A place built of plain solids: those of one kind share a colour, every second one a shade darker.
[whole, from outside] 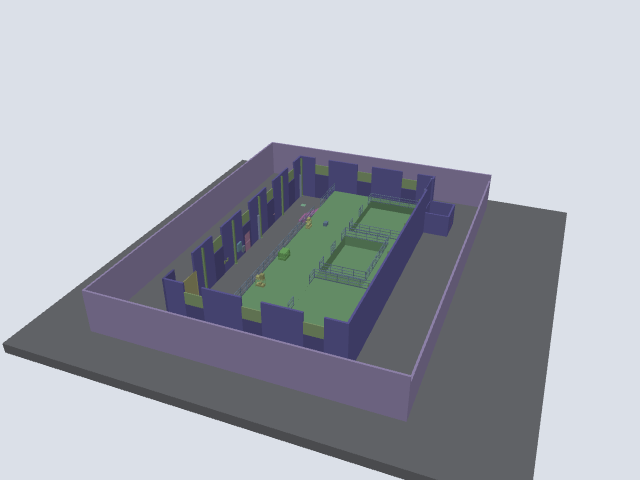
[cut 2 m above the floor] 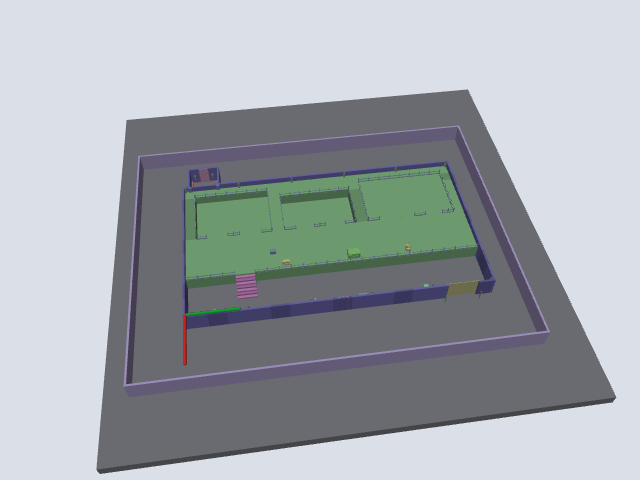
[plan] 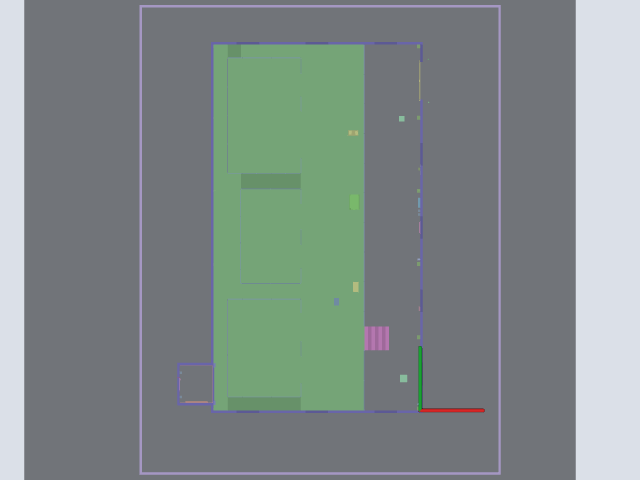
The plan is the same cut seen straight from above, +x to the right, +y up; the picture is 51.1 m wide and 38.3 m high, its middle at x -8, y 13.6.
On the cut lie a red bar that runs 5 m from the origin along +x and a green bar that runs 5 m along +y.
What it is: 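A works' hall with a railed raised floor and openings in the rail; one tall room; a strip of floor behind the doors, a deck 1.38 m over it that fills the rest, and 3 sunk grounds in the deck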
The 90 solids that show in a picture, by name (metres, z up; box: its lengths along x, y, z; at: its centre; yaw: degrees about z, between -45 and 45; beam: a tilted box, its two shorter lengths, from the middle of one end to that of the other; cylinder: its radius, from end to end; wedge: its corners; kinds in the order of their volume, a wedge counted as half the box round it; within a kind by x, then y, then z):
{
 "raised_floor_bank_1": {"box": [1.15, 29.2, 1.43], "at": [-15.93, 14.6, 0.67]},
 "raised_floor_bank_2": {"box": [1.05, 1.1, 1.43], "at": [-14.82, 0.55, 0.67]},
 "raised_floor_bank_3": {"box": [1.05, 10.1, 1.43], "at": [-14.82, 13.9, 0.67]},
 "raised_floor_bank_4": {"box": [1.05, 1.1, 1.43], "at": [-14.82, 28.65, 0.67]},
 "raised_floor_bank_5": {"box": [5.8, 7.75, 0.58], "at": [-12.45, 4.97, 0.24]},
 "raised_floor_bank_6": {"box": [5.8, 9.15, 1.43], "at": [-12.45, 23.52, 0.67]},
 "raised_floor_bank_7": {"box": [4.75, 1.1, 1.43], "at": [-11.93, 0.55, 0.67]},
 "raised_floor_bank_8": {"box": [4.75, 1.3, 1.43], "at": [-11.93, 9.5, 0.67]},
 "raised_floor_bank_9": {"box": [4.75, 7.5, 0.3], "at": [-11.93, 13.9, 0.1]},
 "raised_floor_bank_10": {"box": [4.75, 1.3, 1.43], "at": [-11.93, 18.3, 0.67]},
 "raised_floor_bank_11": {"box": [4.75, 1.1, 1.43], "at": [-11.93, 28.65, 0.67]},
 "raised_floor_bank_12": {"box": [5.1, 29.2, 1.43], "at": [-7.0, 14.6, 0.67]},
 "yard_bound_1": {"box": [0.2, 37.49, 3.73], "at": [-22.31, 13.61, 1.81]},
 "yard_bound_2": {"box": [28.84, 0.2, 4.43], "at": [-7.99, -5.03, 2.17]},
 "yard_bound_3": {"box": [28.84, 0.2, 4.43], "at": [-7.99, 32.26, 2.17]},
 "yard_bound_4": {"box": [0.2, 37.49, 4.43], "at": [6.33, 13.61, 2.17]},
 "wall_1": {"box": [0.2, 3.4, 2.55], "at": [-19.3, 2.1, 1.23]},
 "wall_2": {"box": [2.9, 0.2, 2.55], "at": [-17.95, 0.5, 1.23]},
 "wall_3": {"box": [2.9, 0.2, 2.55], "at": [-17.95, 3.7, 1.23]},
 "wall_4": {"box": [0.2, 0.8, 5.35], "at": [-16.6, 0.2, 2.62]},
 "wall_5": {"box": [0.2, 25.8, 5.35], "at": [-16.6, 16.5, 2.62]},
 "wall_6": {"box": [0.06, 3.12, 5.35], "at": [-16.47, 2.1, 2.62]},
 "wall_7": {"box": [2.06, 0.2, 5.35], "at": [-15.68, -0.1, 2.62]},
 "wall_8": {"box": [2.06, 0.2, 5.35], "at": [-15.68, 29.3, 2.62]},
 "wall_9": {"box": [1.81, 0.2, 3.25], "at": [-13.75, -0.1, 1.57]},
 "wall_10": {"box": [1.81, 0.2, 3.25], "at": [-13.75, 29.3, 1.57]},
 "wall_11": {"box": [3.71, 0.2, 5.35], "at": [-11.0, -0.1, 2.62]},
 "wall_12": {"box": [3.71, 0.2, 5.35], "at": [-11.0, 29.3, 2.62]},
 "wall_13": {"box": [1.81, 0.2, 3.25], "at": [-8.25, -0.1, 1.57]},
 "wall_14": {"box": [1.81, 0.2, 3.25], "at": [-8.25, 29.3, 1.57]},
 "wall_15": {"box": [3.71, 0.2, 5.35], "at": [-5.5, -0.1, 2.62]},
 "wall_16": {"box": [3.71, 0.2, 5.35], "at": [-5.5, 29.3, 2.62]},
 "wall_17": {"box": [1.81, 0.2, 3.25], "at": [-2.75, -0.1, 1.57]},
 "wall_18": {"box": [1.81, 0.2, 3.25], "at": [-2.75, 29.3, 1.57]},
 "wall_19": {"box": [2.06, 0.2, 5.35], "at": [-0.82, -0.1, 2.62]},
 "wall_20": {"box": [2.06, 0.2, 5.35], "at": [-0.82, 29.3, 2.62]},
 "wall_21": {"box": [0.2, 2.21, 5.35], "at": [0.1, 0.9, 2.62]},
 "wall_22": {"box": [0.2, 1.81, 3.25], "at": [0.1, 2.9, 1.57]},
 "wall_23": {"box": [0.2, 4.06, 5.35], "at": [0.1, 5.83, 2.62]},
 "wall_24": {"box": [0.2, 1.81, 3.25], "at": [0.1, 8.75, 1.57]},
 "wall_25": {"box": [0.2, 4.06, 5.35], "at": [0.1, 11.68, 2.62]},
 "wall_26": {"box": [0.2, 1.81, 3.25], "at": [0.1, 14.6, 1.57]},
 "wall_27": {"box": [0.2, 4.06, 5.35], "at": [0.1, 17.52, 2.62]},
 "wall_28": {"box": [0.2, 1.81, 3.25], "at": [0.1, 20.45, 1.57]},
 "wall_29": {"box": [0.2, 3.46, 5.35], "at": [0.1, 23.07, 2.62]},
 "wall_30": {"box": [0.2, 1.61, 5.35], "at": [0.1, 28.6, 2.62]},
 "door_landing_1": {"box": [0.3, 1.9, 1.26], "at": [-4.32, 5.75, 0.58]},
 "door_landing_2": {"box": [0.3, 1.9, 1.08], "at": [-4.04, 5.75, 0.49]},
 "door_landing_3": {"box": [0.3, 1.9, 0.91], "at": [-3.76, 5.75, 0.41]},
 "door_landing_4": {"box": [0.3, 1.9, 0.74], "at": [-3.48, 5.75, 0.32]},
 "door_landing_5": {"box": [0.3, 1.9, 0.57], "at": [-3.2, 5.75, 0.23]},
 "door_landing_6": {"box": [0.3, 1.9, 0.4], "at": [-2.92, 5.75, 0.15]},
 "door_landing_7": {"box": [0.3, 1.9, 0.22], "at": [-2.64, 5.75, 0.06]},
 "window_pane_1": {"box": [1.8, 0.1, 1.21], "at": [-13.75, -0.15, 3.79]},
 "window_pane_2": {"box": [1.8, 0.1, 1.21], "at": [-13.75, 29.35, 3.79]},
 "window_pane_3": {"box": [1.8, 0.1, 1.21], "at": [-8.25, -0.15, 3.79]},
 "window_pane_4": {"box": [1.8, 0.1, 1.21], "at": [-8.25, 29.35, 3.79]},
 "window_pane_5": {"box": [1.8, 0.1, 1.21], "at": [-2.75, -0.15, 3.79]},
 "window_pane_6": {"box": [1.8, 0.1, 1.21], "at": [-2.75, 29.35, 3.79]},
 "window_pane_7": {"box": [0.1, 1.8, 1.21], "at": [0.15, 2.9, 3.79]},
 "window_pane_8": {"box": [0.1, 1.8, 1.21], "at": [0.15, 8.75, 3.79]},
 "window_pane_9": {"box": [0.1, 1.8, 1.21], "at": [0.15, 14.6, 3.79]},
 "window_pane_10": {"box": [0.1, 1.8, 1.21], "at": [0.15, 20.45, 3.79]},
 "pallet_stack_1": {"box": [0.73, 1.14, 0.86], "at": [-5.26, 16.61, 1.76]},
 "sectional_door_1": {"box": [0.042, 3.08, 3.42], "at": [-0.01, 26.3, 1.66]},
 "deck_rail_1": {"box": [0.024, 7.75, 0.1], "at": [-15.38, 4.97, 1.43]},
 "deck_rail_2": {"box": [0.05, 7.75, 0.05], "at": [-15.38, 4.97, 1.76]},
 "deck_rail_3": {"box": [0.024, 9.15, 0.1], "at": [-15.38, 23.52, 1.43]},
 "deck_rail_4": {"box": [0.05, 9.15, 0.05], "at": [-15.38, 23.52, 1.76]},
 "deck_rail_5": {"box": [0.024, 7.5, 0.1], "at": [-14.33, 13.9, 1.43]},
 "deck_rail_6": {"box": [0.05, 7.5, 0.05], "at": [-14.33, 13.9, 1.76]},
 "deck_rail_7": {"box": [5.8, 0.024, 0.1], "at": [-12.45, 18.92, 1.43]},
 "deck_rail_8": {"box": [5.8, 0.05, 0.05], "at": [-12.45, 18.92, 1.76]},
 "deck_rail_9": {"box": [5.8, 0.05, 0.05], "at": [-12.45, 18.92, 2.08]},
 "deck_rail_10": {"box": [5.8, 0.05, 0.05], "at": [-12.45, 18.92, 2.4]},
 "deck_rail_11": {"box": [4.75, 0.05, 0.05], "at": [-11.93, 10.12, 1.76]},
 "deck_rail_12": {"box": [4.75, 0.024, 0.1], "at": [-11.93, 17.68, 1.43]},
 "deck_rail_13": {"box": [0.024, 22.5, 0.1], "at": [-4.48, 17.95, 1.43]},
 "deck_rail_14": {"box": [0.05, 22.5, 0.05], "at": [-4.48, 17.95, 1.76]},
 "deck_rail_15": {"box": [0.05, 22.5, 0.05], "at": [-4.48, 17.95, 2.08]},
 "deck_rail_16": {"box": [0.05, 22.5, 0.05], "at": [-4.48, 17.95, 2.4]},
 "door_leaf_1": {"box": [0.044, 1.0, 2.15], "at": [-19.2, 2.1, 1.02]},
 "door_leaf_2": {"box": [0.044, 1.0, 2.15], "at": [0.0, 14.6, 1.02]},
 "downpipe_1": {"box": [0.21, 0.14, 3.05], "at": [-0.11, 0.51, 1.49]},
 "downpipe_2": {"box": [0.21, 0.14, 3.05], "at": [-0.11, 12.05, 1.49]},
 "distribution_board_1": {"box": [0.18, 0.8, 0.91], "at": [-0.09, 16.57, 1.5]},
 "steel_column_1": {"box": [0.014, 0.2, 5.15], "at": [-0.2, 17.52, 2.52]},
 "steel_column_2": {"box": [0.014, 0.2, 5.15], "at": [-0.2, 23.36, 2.52]},
 "steel_column_3": {"box": [0.17, 0.012, 5.15], "at": [-0.11, 17.52, 2.52]},
 "access_cover_1": {"box": [0.6, 0.6, 0.06], "at": [-1.33, 2.55, -0.02]}
}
